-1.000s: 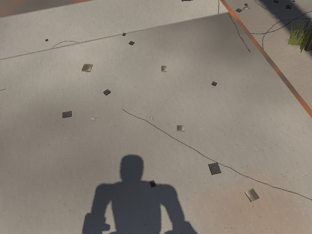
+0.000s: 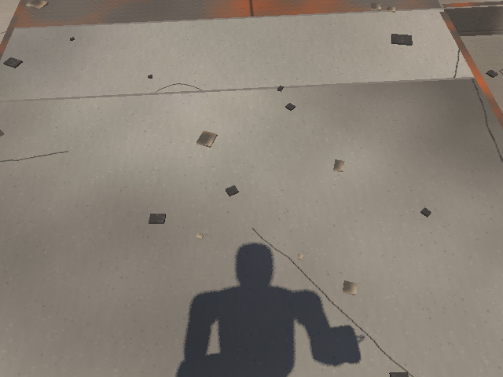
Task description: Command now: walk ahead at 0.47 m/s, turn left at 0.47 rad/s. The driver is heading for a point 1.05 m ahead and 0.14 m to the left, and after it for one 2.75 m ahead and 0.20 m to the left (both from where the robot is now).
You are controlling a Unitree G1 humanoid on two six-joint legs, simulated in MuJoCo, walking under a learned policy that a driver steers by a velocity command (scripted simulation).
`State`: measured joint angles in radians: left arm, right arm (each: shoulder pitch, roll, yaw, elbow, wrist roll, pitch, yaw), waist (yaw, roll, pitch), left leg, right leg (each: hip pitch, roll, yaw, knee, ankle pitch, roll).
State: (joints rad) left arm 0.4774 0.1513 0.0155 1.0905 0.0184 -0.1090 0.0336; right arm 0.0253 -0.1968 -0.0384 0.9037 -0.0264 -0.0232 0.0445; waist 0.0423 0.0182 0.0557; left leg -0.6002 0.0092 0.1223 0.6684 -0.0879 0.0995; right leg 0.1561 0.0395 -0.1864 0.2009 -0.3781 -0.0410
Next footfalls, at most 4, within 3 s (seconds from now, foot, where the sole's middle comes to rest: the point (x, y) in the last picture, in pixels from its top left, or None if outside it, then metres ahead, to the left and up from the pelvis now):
0.08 left None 0.21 0.06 -0.77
0.62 right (280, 343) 0.54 -0.01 -0.77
1.02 left None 0.41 0.17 -0.77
2.36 left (194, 231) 0.88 0.26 -0.77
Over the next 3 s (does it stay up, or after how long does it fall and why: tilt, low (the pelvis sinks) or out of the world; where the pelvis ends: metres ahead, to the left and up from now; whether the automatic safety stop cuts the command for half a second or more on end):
stays up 1.09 0.20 -0.01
